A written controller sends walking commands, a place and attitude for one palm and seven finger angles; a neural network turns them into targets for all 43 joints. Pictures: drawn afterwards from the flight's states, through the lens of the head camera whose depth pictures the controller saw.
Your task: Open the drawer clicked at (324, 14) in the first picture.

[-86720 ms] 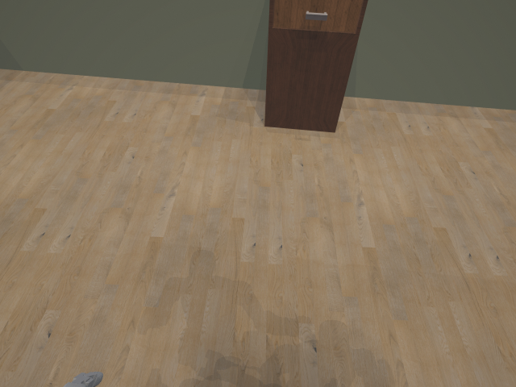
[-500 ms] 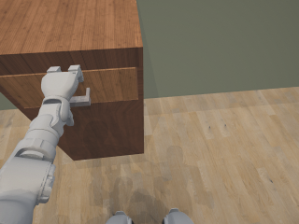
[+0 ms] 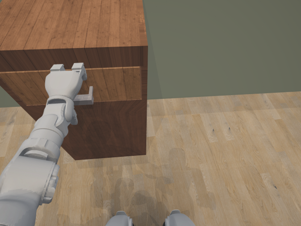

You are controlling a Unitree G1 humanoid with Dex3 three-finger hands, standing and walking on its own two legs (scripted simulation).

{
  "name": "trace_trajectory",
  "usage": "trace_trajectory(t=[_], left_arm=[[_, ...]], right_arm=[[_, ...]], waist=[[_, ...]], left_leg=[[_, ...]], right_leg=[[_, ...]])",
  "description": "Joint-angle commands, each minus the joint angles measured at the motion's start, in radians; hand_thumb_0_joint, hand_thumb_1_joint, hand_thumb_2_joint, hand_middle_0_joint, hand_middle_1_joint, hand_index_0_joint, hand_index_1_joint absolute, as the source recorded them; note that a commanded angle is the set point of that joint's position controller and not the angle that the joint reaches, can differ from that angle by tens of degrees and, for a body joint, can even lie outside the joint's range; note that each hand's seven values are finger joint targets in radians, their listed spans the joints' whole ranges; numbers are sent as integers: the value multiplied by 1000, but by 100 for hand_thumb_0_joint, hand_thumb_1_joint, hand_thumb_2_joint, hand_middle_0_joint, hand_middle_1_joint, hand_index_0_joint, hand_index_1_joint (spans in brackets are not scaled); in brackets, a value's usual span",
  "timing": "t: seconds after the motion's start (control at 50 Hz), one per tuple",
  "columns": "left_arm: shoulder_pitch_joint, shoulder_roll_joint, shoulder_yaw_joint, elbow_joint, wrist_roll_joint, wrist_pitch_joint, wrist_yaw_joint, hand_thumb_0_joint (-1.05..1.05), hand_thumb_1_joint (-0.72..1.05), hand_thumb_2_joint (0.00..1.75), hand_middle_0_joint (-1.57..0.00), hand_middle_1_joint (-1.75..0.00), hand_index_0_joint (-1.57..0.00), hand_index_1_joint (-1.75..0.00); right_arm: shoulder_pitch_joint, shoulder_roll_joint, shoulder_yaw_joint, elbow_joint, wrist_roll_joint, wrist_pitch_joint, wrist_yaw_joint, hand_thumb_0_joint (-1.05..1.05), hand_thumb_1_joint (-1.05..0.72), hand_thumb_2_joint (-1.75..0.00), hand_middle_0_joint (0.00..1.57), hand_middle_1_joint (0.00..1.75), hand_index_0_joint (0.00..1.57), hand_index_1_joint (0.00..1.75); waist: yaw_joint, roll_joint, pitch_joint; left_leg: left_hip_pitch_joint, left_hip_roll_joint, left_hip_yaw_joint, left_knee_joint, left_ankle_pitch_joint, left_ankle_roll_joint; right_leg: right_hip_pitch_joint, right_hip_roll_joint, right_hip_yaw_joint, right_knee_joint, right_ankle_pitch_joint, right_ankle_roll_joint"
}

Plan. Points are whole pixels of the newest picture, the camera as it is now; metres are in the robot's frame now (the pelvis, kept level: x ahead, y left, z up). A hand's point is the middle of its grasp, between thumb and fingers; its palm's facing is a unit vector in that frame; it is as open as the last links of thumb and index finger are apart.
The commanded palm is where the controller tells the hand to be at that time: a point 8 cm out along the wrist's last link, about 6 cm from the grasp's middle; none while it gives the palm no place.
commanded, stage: lower the fingers behind the handle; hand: left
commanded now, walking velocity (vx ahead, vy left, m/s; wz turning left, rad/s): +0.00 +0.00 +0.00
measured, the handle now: (77, 94) +0.52 +0.23 -0.02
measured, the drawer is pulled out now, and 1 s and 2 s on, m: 0.00 0.00 0.04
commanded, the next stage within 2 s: lift the fingers back up to retry in 1.10 s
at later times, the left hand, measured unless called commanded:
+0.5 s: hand (72, 95) +0.48 +0.22 +0.03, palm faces +0.06 +0.01 -1.00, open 13.7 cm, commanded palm +0.46 +0.24 +0.02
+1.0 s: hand (72, 95) +0.48 +0.22 +0.03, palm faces +0.07 +0.02 -1.00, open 13.7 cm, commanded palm +0.47 +0.24 +0.01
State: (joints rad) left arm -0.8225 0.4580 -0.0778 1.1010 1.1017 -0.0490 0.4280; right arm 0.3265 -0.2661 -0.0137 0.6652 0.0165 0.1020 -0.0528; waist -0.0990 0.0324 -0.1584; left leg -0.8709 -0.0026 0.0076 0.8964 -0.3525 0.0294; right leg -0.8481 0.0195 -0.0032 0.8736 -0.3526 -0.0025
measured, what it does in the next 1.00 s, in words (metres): stands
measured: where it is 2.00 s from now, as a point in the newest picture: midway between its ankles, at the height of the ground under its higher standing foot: outside the picture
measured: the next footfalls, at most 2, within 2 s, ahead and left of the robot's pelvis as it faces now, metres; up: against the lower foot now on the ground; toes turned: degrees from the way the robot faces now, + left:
none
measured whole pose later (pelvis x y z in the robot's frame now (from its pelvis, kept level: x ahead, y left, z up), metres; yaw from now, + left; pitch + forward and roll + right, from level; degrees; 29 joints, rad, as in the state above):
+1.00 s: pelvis -0.04 +0.01 -0.04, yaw +0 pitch +21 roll -1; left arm -0.98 0.52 -0.14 1.10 1.07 0.03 0.36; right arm 0.30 -0.27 0.04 0.64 0.04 0.05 -0.10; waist -0.15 0.02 -0.16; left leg -1.10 -0.03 -0.01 1.08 -0.38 0.05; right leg -1.08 0.01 0.00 1.05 -0.36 0.00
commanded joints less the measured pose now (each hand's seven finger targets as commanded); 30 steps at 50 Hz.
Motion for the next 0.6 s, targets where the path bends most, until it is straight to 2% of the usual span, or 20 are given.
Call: trace_trajectory(t=[0.0,0.04,0.06,0.1,0.12,0.14,0.16,0.18,0.24,0.26,0.32,0.34,0.38,0.4,0.42,0.44,0.48,0.5,0.56,0.58], left_arm=[[-310,294,68,-17,0,76,-47,0,-50,30,-30,-120,-30,-120],[-287,304,73,-9,0,76,-52,0,-50,30,-30,-120,-30,-120],[-300,286,62,-9,-5,76,-54,0,-50,30,-30,-120,-30,-120],[-272,309,68,18,-6,81,-61,0,-50,30,-30,-120,-30,-120],[-298,323,71,7,-2,78,-61,0,-50,30,-30,-120,-30,-120],[-285,306,58,13,-4,81,-63,0,-50,30,-30,-120,-30,-120],[-302,305,58,7,-6,79,-65,0,-50,30,-30,-120,-30,-120],[-283,325,72,22,-4,82,-67,0,-50,30,-30,-120,-30,-120],[-286,312,51,33,-8,84,-73,0,-50,30,-30,-120,-30,-120],[-280,326,66,34,-12,84,-74,0,-50,30,-30,-120,-30,-120],[-289,307,43,48,-9,88,-77,0,-50,30,-30,-120,-30,-120],[-278,311,45,57,-8,91,-79,0,-50,30,-30,-120,-30,-120],[-299,310,40,63,-10,93,-81,0,-50,30,-30,-120,-30,-120],[-288,319,46,67,-8,94,-82,0,-50,30,-30,-120,-30,-120],[-286,304,33,64,-11,95,-84,0,-50,30,-30,-120,-30,-120],[-308,298,25,59,-11,96,-84,0,-50,30,-30,-120,-30,-120],[-287,301,34,70,-8,97,-87,0,-50,30,-30,-120,-30,-120],[-296,281,18,62,-10,99,-89,0,-50,30,-30,-120,-30,-120],[-334,293,19,59,-13,105,-89,0,-50,30,-30,-120,-30,-120],[-337,293,14,60,-13,106,-90,0,-50,30,-30,-120,-30,-120]], right_arm=[[106,-157,-53,-66,-2,-20,-13,0,-90,-90,20,30,20,30],[104,-159,-51,-72,-1,-20,-14,0,-90,-90,20,30,20,30],[108,-156,-52,-72,-1,-23,-15,0,-90,-90,20,30,20,30],[106,-161,-45,-74,2,-25,-18,0,-90,-90,20,30,20,30],[106,-164,-45,-76,3,-26,-19,0,-90,-90,20,30,20,30],[103,-161,-44,-79,4,-28,-20,0,-90,-90,20,30,20,30],[107,-160,-46,-75,3,-31,-20,0,-90,-90,20,30,20,30],[110,-164,-42,-77,3,-31,-20,0,-90,-90,20,30,20,30],[105,-164,-38,-85,8,-34,-25,0,-90,-90,20,30,20,30],[101,-166,-37,-82,5,-34,-24,0,-90,-90,20,30,20,30],[104,-168,-34,-85,9,-39,-27,0,-90,-90,20,30,20,30],[101,-170,-32,-87,9,-38,-28,0,-90,-90,20,30,20,30],[102,-172,-31,-87,9,-41,-29,0,-90,-90,20,30,20,30],[98,-171,-29,-88,10,-42,-31,0,-90,-90,20,30,20,30],[95,-171,-28,-94,11,-43,-32,0,-90,-90,20,30,20,30],[94,-170,-28,-92,12,-46,-33,0,-90,-90,20,30,20,30],[96,-172,-28,-91,10,-47,-32,0,-90,-90,20,30,20,30],[91,-171,-28,-96,11,-49,-33,0,-90,-90,20,30,20,30],[83,-174,-28,-92,10,-57,-38,0,-90,-90,20,30,20,30],[86,-173,-25,-92,11,-60,-40,0,-90,-90,20,30,20,30]], waist=[[-28,-64,-211],[-22,-71,-207],[-33,-88,-202],[-26,-94,-189],[-34,-100,-184],[-29,-82,-191],[-36,-84,-197],[-28,-83,-200],[-35,-102,-188],[-30,-100,-196],[-39,-84,-188],[-37,-89,-190],[-49,-98,-187],[-41,-103,-195],[-41,-99,-190],[-52,-100,-179],[-44,-89,-195],[-49,-88,-188],[-64,-101,-178],[-65,-82,-183]], left_leg=[[131,-31,18,-107,-58,28],[112,-33,19,-101,-65,28],[108,-32,16,-97,-68,29],[81,-35,20,-89,-90,30],[73,-33,16,-84,-96,30],[70,-36,22,-82,-104,29],[71,-33,20,-75,-98,31],[64,-34,19,-72,-97,31],[42,-36,18,-63,-124,30],[39,-35,18,-58,-123,31],[34,-34,13,-53,-140,30],[29,-36,12,-50,-146,30],[16,-35,11,-42,-163,31],[10,-36,10,-40,-165,31],[4,-39,10,-40,-173,31],[3,-35,8,-38,-177,31],[7,-34,1,-33,-177,30],[3,-36,1,-32,-195,30],[-15,-34,-8,-24,-222,32],[-18,-36,-6,-22,-225,33]], right_leg=[[109,19,4,-166,-62,-23],[107,18,7,-163,-72,-23],[104,19,5,-163,-73,-23],[98,17,11,-163,-101,-21],[83,17,10,-158,-107,-20],[83,16,11,-157,-116,-20],[78,16,12,-153,-107,-21],[76,16,12,-145,-109,-21],[60,14,13,-146,-142,-19],[58,15,13,-140,-142,-21],[22,16,7,-127,-155,-22],[16,15,6,-123,-163,-23],[1,13,8,-121,-180,-20],[4,13,7,-116,-189,-21],[-1,13,8,-117,-201,-21],[-15,13,5,-116,-202,-21],[-31,15,-2,-97,-194,-23],[-45,14,-1,-99,-215,-23],[-73,12,-2,-91,-240,-22],[-78,11,-1,-85,-243,-22]])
